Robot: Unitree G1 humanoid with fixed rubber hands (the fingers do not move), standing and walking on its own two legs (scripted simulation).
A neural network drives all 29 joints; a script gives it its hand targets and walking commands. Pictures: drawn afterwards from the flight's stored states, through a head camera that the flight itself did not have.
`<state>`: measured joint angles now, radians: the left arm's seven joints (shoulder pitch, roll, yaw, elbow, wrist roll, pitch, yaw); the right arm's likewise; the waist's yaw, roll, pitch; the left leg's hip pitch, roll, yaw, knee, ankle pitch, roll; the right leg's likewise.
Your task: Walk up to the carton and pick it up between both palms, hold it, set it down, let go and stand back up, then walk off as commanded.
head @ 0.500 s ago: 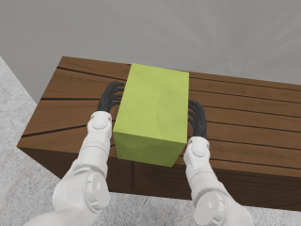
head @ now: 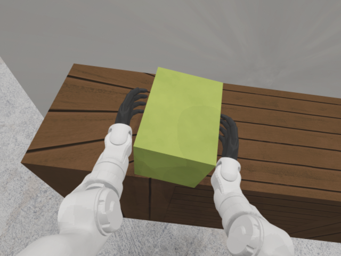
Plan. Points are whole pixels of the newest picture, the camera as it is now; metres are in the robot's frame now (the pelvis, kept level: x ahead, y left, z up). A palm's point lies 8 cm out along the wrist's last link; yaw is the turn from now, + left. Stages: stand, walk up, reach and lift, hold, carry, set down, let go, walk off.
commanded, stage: reach and lift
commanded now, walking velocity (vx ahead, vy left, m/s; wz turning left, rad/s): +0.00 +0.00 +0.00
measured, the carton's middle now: (177, 130) +0.43 +0.01 -0.01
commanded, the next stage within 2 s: none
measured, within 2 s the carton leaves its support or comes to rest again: neither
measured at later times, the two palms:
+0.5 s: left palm (127, 110) +0.41 +0.14 +0.08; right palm (235, 146) +0.36 -0.12 +0.05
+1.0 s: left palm (124, 94) +0.38 +0.13 +0.16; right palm (249, 135) +0.35 -0.12 +0.11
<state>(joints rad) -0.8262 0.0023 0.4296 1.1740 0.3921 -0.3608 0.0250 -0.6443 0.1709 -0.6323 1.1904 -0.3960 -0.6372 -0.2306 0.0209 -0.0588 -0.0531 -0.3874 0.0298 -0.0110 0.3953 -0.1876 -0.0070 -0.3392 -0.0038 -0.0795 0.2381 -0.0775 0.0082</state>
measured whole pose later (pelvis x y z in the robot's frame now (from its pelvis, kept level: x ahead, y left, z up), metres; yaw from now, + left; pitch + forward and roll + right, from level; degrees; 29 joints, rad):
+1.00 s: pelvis -0.01 +0.00 +0.00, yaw +1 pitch -7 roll -2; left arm -0.74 -0.07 0.29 0.50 0.37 0.40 0.01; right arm -0.56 0.11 -0.17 0.69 0.00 0.03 -0.22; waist -0.04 -0.08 0.06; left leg -0.04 0.03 -0.01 0.36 -0.20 -0.01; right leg -0.01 0.00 -0.08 0.23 -0.11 0.01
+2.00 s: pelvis -0.02 -0.01 +0.00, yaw +2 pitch -10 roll -1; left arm -0.67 -0.06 0.27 0.21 0.40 0.66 -0.02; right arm -0.59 0.07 -0.05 0.51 0.09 0.22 -0.22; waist -0.09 -0.07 0.12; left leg 0.01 0.02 -0.03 0.35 -0.19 -0.01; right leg 0.04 -0.02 -0.10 0.26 -0.12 0.00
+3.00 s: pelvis -0.03 -0.01 +0.00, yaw +2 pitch -12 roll -1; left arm -0.71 -0.06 0.31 0.16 0.43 0.75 -0.06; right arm -0.64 0.08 -0.06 0.49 0.11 0.29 -0.23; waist -0.08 -0.07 0.12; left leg 0.03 0.02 -0.03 0.34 -0.18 -0.01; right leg 0.05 -0.01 -0.10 0.27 -0.12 0.00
